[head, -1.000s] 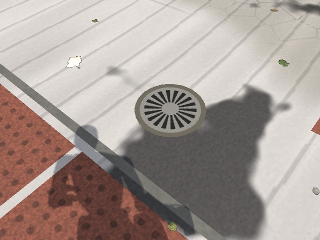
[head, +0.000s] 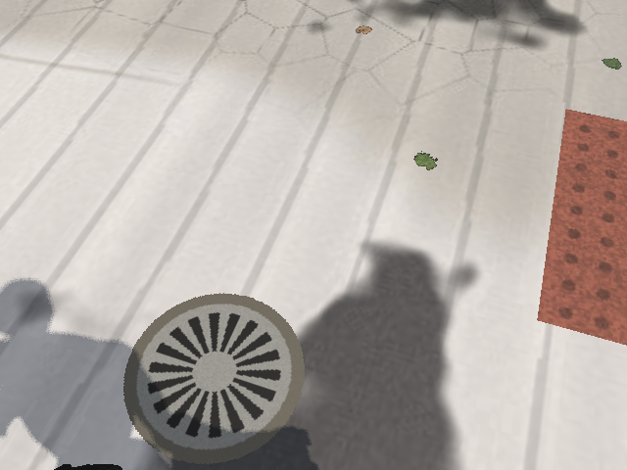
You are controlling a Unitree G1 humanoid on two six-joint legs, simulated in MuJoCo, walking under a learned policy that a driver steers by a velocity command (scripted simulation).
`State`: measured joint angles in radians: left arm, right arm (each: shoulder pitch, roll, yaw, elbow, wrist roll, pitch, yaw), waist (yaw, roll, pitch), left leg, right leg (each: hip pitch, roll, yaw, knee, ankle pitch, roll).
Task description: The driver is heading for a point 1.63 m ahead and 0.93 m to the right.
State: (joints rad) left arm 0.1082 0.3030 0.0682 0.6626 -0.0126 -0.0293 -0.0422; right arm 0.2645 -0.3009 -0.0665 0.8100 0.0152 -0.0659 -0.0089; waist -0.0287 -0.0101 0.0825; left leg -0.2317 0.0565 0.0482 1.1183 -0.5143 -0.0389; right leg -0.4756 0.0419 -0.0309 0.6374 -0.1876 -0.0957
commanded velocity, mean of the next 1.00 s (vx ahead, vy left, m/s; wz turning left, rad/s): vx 0.09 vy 0.00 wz -0.59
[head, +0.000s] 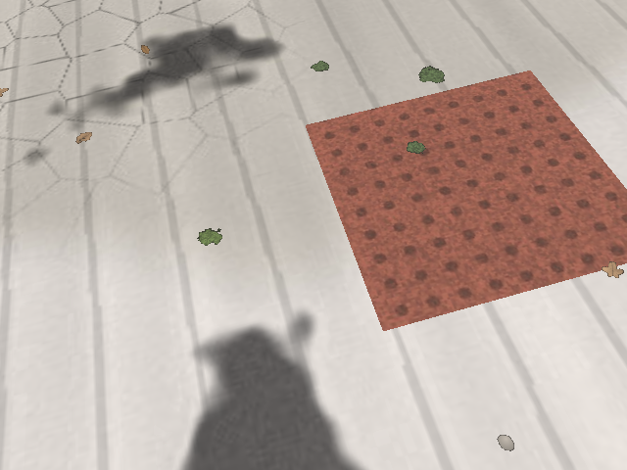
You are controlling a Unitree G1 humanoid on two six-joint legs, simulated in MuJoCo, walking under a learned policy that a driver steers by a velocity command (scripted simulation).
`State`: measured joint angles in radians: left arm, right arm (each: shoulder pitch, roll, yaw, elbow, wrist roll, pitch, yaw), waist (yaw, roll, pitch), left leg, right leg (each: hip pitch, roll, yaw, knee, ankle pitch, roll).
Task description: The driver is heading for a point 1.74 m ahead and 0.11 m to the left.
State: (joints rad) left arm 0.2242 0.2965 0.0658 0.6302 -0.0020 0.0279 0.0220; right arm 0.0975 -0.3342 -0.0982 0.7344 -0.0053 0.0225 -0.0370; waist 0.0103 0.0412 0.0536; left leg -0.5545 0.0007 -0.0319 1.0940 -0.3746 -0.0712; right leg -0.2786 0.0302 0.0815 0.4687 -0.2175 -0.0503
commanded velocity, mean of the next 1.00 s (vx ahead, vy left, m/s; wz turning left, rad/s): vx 0.02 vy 0.00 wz -0.21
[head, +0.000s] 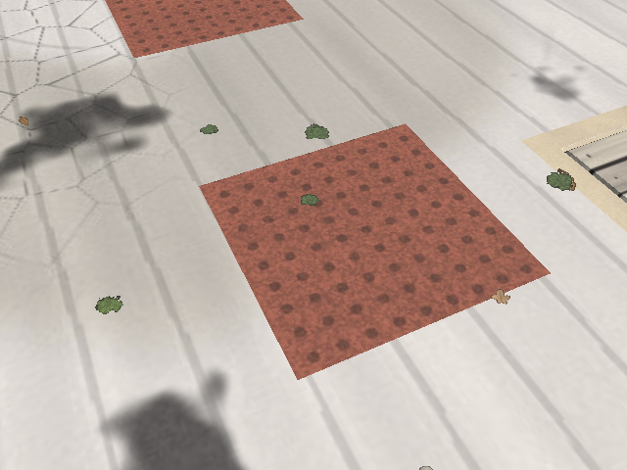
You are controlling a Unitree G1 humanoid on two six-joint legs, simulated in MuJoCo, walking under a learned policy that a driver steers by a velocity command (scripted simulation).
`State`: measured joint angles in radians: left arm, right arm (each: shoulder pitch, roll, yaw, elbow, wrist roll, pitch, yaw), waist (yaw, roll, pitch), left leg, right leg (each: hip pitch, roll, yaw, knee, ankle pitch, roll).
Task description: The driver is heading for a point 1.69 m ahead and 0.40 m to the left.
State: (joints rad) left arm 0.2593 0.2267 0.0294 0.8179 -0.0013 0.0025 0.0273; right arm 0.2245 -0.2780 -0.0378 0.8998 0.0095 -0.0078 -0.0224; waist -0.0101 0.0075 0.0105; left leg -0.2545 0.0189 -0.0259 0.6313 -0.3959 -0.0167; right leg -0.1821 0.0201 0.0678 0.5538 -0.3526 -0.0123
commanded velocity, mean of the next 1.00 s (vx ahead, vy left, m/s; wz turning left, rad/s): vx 0.43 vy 0.00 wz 0.07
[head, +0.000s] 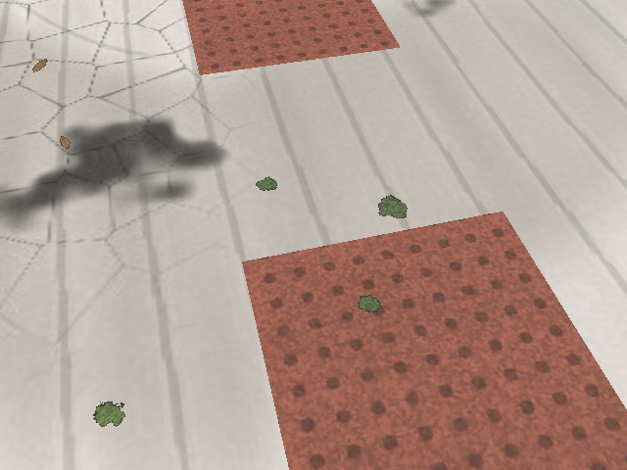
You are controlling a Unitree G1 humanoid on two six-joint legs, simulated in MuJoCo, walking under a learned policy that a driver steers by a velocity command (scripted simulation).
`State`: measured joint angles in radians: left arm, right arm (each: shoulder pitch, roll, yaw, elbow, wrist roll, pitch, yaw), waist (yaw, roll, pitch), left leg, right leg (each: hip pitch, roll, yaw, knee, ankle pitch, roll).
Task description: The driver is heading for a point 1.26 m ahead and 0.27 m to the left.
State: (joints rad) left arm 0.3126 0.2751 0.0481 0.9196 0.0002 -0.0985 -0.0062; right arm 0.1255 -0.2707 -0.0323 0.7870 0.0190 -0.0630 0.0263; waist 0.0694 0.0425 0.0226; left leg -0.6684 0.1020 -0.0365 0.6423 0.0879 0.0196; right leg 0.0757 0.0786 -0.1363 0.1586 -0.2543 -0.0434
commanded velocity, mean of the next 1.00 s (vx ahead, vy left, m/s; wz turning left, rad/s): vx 0.15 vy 0.00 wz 0.43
